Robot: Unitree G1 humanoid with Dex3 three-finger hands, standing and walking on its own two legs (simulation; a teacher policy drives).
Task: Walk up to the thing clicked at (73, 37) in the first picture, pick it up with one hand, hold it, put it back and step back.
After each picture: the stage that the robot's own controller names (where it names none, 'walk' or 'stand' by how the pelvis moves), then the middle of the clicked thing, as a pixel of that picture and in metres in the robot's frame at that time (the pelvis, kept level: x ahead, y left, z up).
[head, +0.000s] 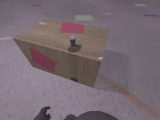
stand; (72, 41) +0.85 +0.25 -0.06
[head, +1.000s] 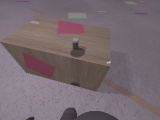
walk; (75, 44) +0.74 +0.18 -0.03
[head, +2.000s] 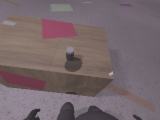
stand; (69, 54) +0.52 +0.19 -0.04
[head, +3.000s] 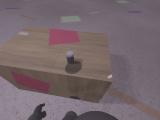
stand; (70, 57) +0.55 +0.21 -0.04
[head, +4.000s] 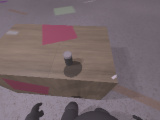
stand; (68, 58) +0.47 +0.21 -0.02
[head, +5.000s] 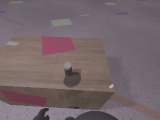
stand; (68, 69) +0.44 +0.20 -0.07
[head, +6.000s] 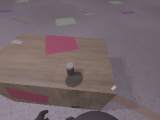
stand; (70, 69) +0.44 +0.19 -0.07
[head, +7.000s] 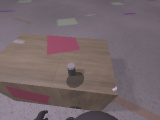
stand; (71, 69) +0.44 +0.18 -0.07
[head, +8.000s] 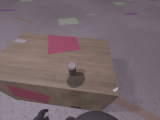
stand; (72, 69) +0.44 +0.17 -0.07
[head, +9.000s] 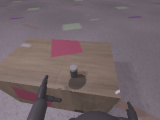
rise first; (73, 71) +0.43 +0.18 -0.06
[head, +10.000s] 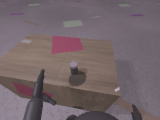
go down; (74, 68) +0.45 +0.18 -0.06
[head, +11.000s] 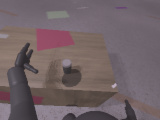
go down; (67, 66) +0.43 +0.17 -0.02
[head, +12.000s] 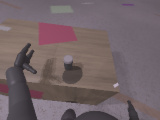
close in; (68, 63) +0.44 +0.17 -0.01
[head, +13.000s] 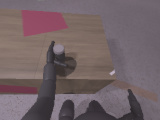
close; (59, 53) +0.47 +0.19 +0.03
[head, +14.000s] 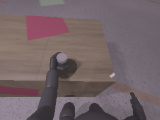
lift; (63, 62) +0.41 +0.17 +0.03
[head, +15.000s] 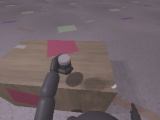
lift; (65, 64) +0.32 +0.16 +0.17
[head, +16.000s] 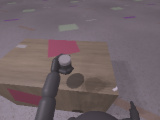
hold; (66, 65) +0.33 +0.16 +0.16
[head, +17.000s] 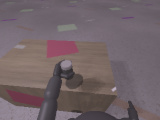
hold; (67, 70) +0.32 +0.16 +0.11
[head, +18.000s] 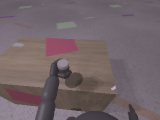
crouch; (64, 69) +0.32 +0.18 +0.11
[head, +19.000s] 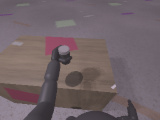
crouch; (64, 55) +0.40 +0.19 +0.15
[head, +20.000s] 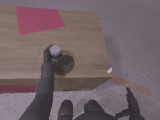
lower; (57, 54) +0.46 +0.19 +0.01
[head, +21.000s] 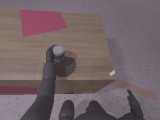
lower; (59, 54) +0.46 +0.18 +0.03
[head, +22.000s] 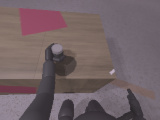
lower; (58, 53) +0.46 +0.19 +0.03
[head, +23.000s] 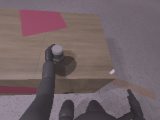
lower; (58, 54) +0.46 +0.19 +0.03
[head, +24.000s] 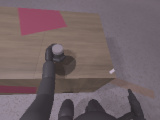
loosen; (58, 53) +0.46 +0.18 +0.03
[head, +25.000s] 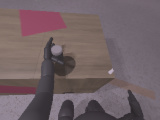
withdraw; (57, 54) +0.46 +0.19 +0.03
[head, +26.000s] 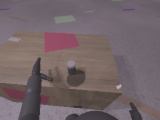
sink last; (71, 67) +0.42 +0.17 -0.02
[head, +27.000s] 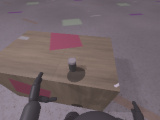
stand; (72, 64) +0.46 +0.19 -0.02
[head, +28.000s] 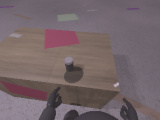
stand; (69, 64) +0.44 +0.19 +0.00
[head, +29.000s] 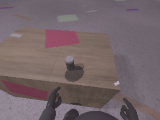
stand; (70, 63) +0.45 +0.19 +0.00
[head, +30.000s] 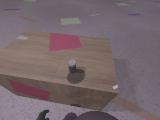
stand; (72, 66) +0.45 +0.18 -0.05
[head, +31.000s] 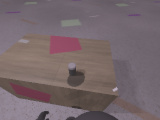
stand; (72, 69) +0.44 +0.18 -0.07
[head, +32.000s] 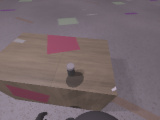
stand; (70, 69) +0.43 +0.18 -0.07
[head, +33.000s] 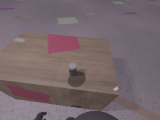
stand; (72, 69) +0.44 +0.16 -0.07
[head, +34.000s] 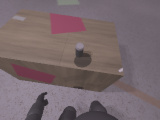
walk; (79, 50) +0.55 +0.11 -0.04
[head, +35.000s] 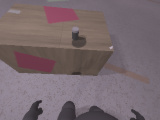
walk; (75, 33) +0.75 +0.21 -0.05
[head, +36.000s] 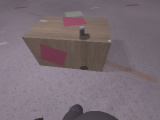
stand; (82, 31) +1.05 +0.25 -0.05
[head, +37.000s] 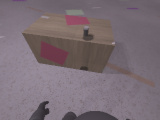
stand; (85, 31) +1.04 +0.14 -0.06
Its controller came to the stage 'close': yes
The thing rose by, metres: 0.22
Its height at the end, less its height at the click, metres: +0.00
